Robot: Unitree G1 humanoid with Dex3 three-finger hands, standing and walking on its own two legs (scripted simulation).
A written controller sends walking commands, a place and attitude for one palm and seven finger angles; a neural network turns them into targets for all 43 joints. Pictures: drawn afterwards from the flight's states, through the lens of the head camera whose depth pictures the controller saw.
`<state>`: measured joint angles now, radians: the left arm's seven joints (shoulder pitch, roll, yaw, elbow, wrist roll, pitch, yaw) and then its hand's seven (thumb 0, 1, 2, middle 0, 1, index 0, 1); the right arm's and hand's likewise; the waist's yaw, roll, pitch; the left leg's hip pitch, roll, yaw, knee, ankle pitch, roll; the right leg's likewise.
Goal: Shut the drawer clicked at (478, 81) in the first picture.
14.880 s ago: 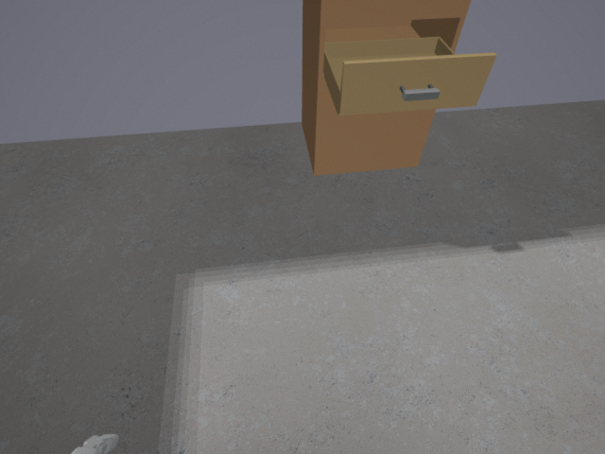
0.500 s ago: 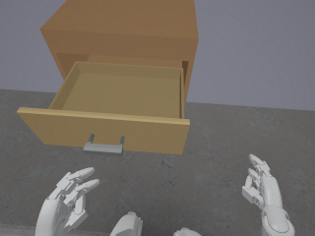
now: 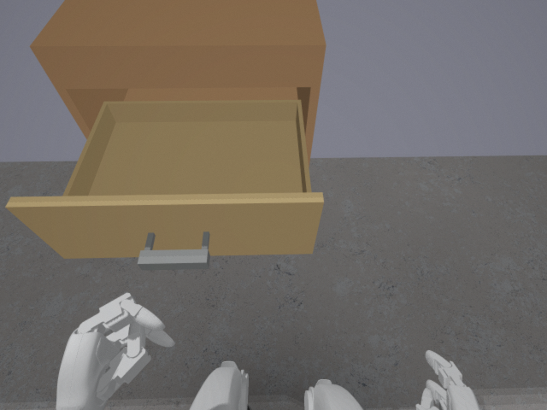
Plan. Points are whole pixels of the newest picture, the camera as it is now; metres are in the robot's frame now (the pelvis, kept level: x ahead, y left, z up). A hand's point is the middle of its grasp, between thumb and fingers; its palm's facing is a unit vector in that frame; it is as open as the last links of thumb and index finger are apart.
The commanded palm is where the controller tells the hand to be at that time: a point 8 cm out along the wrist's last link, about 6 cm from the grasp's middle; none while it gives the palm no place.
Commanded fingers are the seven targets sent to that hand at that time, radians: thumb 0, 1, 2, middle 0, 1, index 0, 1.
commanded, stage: raise the hand and make a fist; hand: left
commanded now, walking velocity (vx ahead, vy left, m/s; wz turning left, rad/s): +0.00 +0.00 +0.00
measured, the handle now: (176, 248) +0.38 +0.18 -0.05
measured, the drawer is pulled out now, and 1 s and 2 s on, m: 0.30 0.30 0.30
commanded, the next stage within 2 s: bring the fist close to the handle in 0.96 s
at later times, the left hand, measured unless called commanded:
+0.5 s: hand (158, 353) +0.19 +0.15 +0.05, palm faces +0.04 -1.00 +0.03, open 3.2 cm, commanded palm +0.16 +0.20 +0.05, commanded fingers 0.00 0.90 0.90 -1.40 -1.60 -1.40 -1.60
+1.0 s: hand (162, 349) +0.20 +0.14 +0.05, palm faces +0.04 -1.00 +0.01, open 3.3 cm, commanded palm +0.16 +0.20 +0.05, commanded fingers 0.00 0.90 0.90 -1.40 -1.60 -1.40 -1.60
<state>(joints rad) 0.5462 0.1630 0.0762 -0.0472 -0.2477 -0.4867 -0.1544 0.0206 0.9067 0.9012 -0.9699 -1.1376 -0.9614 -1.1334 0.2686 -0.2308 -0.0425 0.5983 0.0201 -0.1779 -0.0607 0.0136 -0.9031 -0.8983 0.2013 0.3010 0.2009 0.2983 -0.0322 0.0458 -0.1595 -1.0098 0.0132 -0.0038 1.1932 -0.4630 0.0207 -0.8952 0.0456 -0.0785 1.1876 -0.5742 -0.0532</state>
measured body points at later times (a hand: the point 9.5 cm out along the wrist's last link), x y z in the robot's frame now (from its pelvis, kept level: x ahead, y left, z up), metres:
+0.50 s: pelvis +0.01 +0.03 +0.00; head +0.07 +0.04 +0.44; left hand +0.19 +0.20 +0.05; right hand +0.23 -0.17 -0.06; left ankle +0.06 +0.11 -0.64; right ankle +0.00 -0.09 -0.64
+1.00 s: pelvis +0.02 +0.01 -0.01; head +0.08 +0.02 +0.44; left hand +0.19 +0.20 +0.05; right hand +0.21 -0.22 -0.08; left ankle +0.06 +0.11 -0.64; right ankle +0.00 -0.09 -0.64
